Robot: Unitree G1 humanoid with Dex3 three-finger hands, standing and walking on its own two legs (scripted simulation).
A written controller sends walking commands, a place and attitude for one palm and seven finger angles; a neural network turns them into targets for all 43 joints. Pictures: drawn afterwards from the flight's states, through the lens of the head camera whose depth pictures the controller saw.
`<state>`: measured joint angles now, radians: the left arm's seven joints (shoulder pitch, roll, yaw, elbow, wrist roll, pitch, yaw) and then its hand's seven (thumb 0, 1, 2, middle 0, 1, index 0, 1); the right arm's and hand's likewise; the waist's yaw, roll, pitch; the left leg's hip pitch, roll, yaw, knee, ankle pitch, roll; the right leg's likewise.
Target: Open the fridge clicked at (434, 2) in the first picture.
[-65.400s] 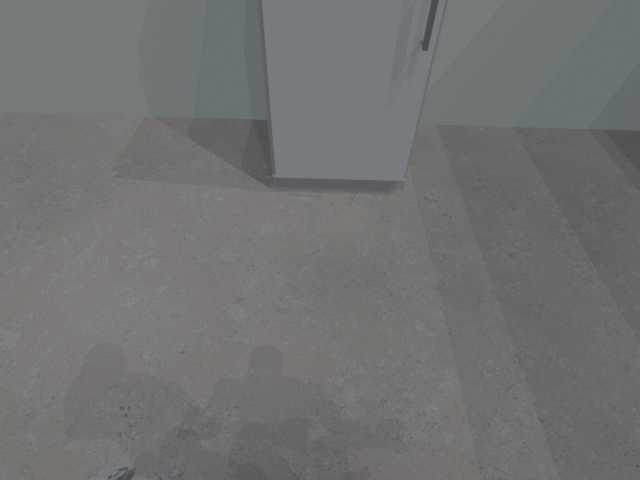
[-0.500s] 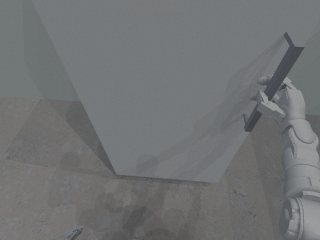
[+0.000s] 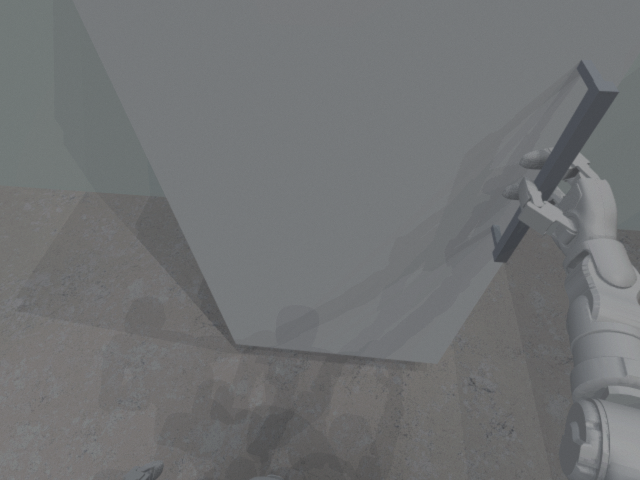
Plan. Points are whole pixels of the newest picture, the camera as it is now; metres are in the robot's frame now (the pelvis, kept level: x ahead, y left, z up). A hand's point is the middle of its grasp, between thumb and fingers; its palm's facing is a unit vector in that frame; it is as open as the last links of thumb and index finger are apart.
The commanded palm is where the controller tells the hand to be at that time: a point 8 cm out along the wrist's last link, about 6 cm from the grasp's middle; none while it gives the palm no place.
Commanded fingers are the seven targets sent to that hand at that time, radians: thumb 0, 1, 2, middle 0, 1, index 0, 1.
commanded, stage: grip the handle and tug to test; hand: right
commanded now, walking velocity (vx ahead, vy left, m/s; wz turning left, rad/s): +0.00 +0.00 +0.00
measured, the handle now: (536, 180) +0.50 -0.20 +0.11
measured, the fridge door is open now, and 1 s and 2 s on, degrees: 0 14 44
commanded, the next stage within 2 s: pull the door a little, standing still in 0.02 s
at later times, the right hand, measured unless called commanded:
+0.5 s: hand (528, 214) +0.43 -0.18 +0.12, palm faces -0.04 +1.00 +0.01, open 5.5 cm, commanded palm +0.36 -0.24 +0.12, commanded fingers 0.00 -0.90 -0.90 0.45 1.40 0.45 1.40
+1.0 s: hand (523, 296) +0.32 -0.16 +0.12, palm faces +0.11 +0.98 -0.17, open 5.6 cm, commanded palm +0.28 -0.21 +0.12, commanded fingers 0.00 -0.90 -0.90 0.45 1.40 0.45 1.40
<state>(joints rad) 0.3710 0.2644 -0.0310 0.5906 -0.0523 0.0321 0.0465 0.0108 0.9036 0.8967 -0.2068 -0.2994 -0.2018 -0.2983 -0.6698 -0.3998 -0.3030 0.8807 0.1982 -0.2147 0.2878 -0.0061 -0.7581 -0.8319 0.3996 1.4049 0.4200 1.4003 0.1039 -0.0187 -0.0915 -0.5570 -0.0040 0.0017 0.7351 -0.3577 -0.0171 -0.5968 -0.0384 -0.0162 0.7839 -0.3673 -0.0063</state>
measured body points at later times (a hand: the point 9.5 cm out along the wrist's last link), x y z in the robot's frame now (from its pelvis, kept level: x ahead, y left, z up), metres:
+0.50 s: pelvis +0.03 +0.00 +0.01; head +0.07 +0.00 +0.46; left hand +0.13 +0.25 -0.09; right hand +0.43 -0.24 +0.12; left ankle +0.00 +0.13 -0.71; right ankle +0.01 -0.11 -0.71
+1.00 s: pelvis +0.03 -0.01 +0.03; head +0.03 +0.01 +0.48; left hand +0.22 +0.21 -0.05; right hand +0.31 -0.21 +0.13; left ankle +0.00 +0.13 -0.71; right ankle +0.01 -0.11 -0.71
